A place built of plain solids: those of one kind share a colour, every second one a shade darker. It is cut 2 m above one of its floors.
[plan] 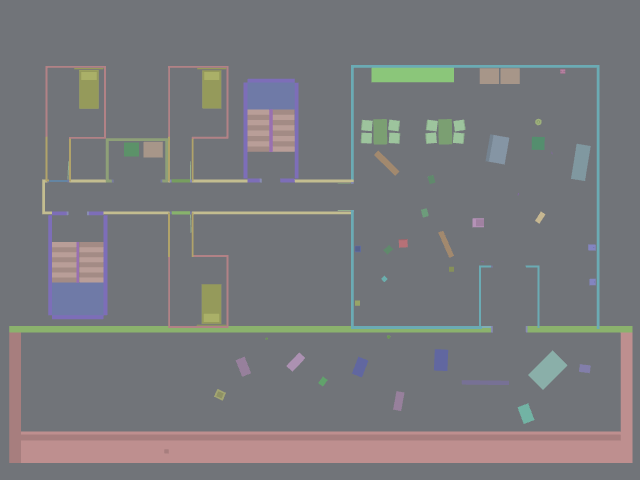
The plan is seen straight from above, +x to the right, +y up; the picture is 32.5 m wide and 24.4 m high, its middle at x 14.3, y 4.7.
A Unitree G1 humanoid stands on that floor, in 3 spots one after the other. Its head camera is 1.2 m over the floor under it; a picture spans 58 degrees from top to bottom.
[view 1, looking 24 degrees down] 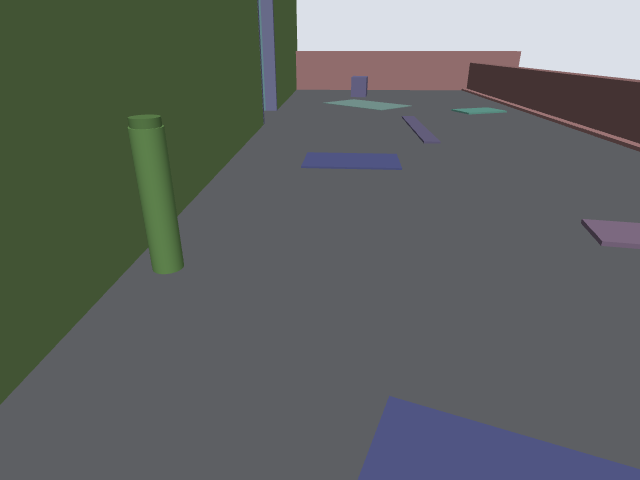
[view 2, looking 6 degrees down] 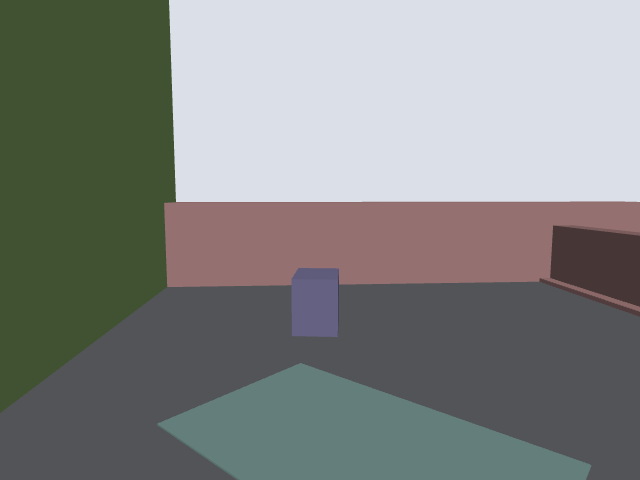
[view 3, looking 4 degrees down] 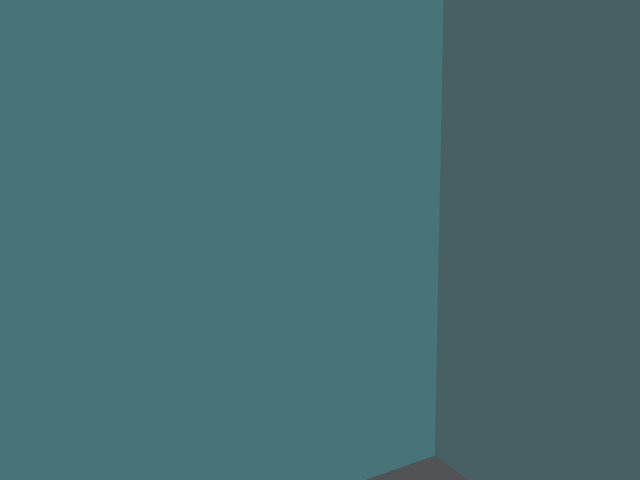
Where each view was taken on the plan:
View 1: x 15.53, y -1.22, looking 2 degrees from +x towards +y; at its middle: ground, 2.95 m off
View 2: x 23.92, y -1.60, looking -4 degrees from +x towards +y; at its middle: far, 5.72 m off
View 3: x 26.91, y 1.86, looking -118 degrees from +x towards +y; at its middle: wall_pub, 1.75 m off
